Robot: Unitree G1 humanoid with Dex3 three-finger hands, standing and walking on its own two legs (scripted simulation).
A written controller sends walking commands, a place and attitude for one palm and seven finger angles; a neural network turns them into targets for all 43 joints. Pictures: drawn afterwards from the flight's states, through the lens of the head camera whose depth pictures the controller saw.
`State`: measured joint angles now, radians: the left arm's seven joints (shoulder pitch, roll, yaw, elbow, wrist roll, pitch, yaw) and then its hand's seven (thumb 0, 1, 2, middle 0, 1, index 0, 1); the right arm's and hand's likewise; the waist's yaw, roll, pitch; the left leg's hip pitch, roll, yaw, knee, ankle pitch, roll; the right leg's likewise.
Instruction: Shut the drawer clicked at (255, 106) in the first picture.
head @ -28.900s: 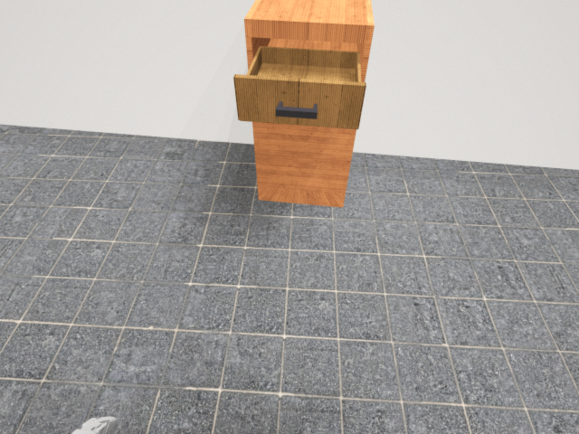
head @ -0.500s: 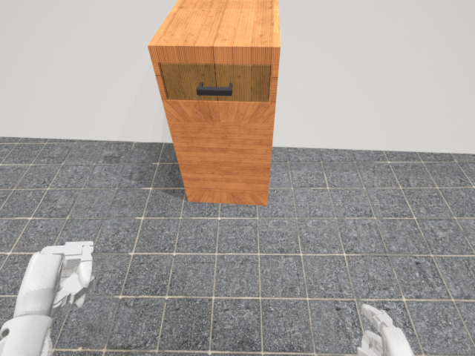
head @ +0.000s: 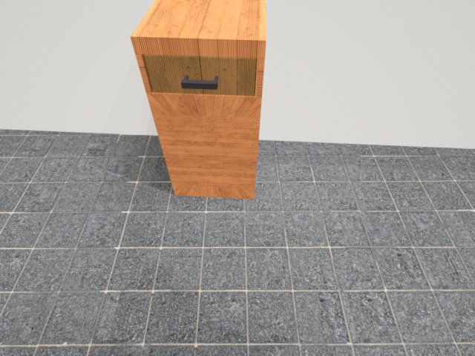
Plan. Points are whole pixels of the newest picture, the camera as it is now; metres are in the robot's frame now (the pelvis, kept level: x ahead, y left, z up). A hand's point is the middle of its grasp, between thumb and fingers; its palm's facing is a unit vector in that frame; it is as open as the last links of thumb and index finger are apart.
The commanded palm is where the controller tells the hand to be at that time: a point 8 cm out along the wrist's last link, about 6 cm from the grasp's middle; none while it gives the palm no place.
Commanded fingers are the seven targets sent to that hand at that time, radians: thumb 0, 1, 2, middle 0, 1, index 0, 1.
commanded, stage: let the arm hang, fingers relaxed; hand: left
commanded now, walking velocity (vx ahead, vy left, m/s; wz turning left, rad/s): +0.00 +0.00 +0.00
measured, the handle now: (200, 81) +0.94 +0.18 -0.06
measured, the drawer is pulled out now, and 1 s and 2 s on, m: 0.00 0.00 0.00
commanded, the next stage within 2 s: look to check the result in 0.52 s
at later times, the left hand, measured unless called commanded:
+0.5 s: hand out of the picture +0.05 +0.17 -0.17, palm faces +0.00 -0.98 -0.21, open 7.4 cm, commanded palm none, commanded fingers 0.00 0.90 0.90 -0.20 -0.30 -0.20 -0.30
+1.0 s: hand out of the picture +0.04 +0.19 -0.16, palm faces +0.01 -0.97 -0.26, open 7.4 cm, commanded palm none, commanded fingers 0.00 0.90 0.90 -0.20 -0.30 -0.20 -0.30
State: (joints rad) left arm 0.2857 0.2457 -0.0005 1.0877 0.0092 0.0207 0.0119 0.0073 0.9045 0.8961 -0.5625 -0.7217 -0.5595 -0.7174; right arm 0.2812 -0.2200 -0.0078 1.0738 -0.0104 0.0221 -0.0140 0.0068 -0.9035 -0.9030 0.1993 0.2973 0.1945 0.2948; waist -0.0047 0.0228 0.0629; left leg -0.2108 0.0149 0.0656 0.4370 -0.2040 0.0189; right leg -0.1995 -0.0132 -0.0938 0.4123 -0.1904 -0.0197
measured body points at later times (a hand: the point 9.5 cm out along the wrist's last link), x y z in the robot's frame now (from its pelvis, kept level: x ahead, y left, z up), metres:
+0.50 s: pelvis +0.01 -0.01 +0.00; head +0.02 -0.01 +0.45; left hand +0.05 +0.23 -0.15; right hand +0.01 -0.24 -0.16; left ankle +0.02 +0.10 -0.74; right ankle +0.02 -0.11 -0.74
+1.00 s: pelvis +0.02 -0.01 +0.00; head +0.03 -0.02 +0.45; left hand +0.04 +0.24 -0.14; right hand +0.04 -0.26 -0.16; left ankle +0.02 +0.10 -0.74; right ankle +0.02 -0.11 -0.74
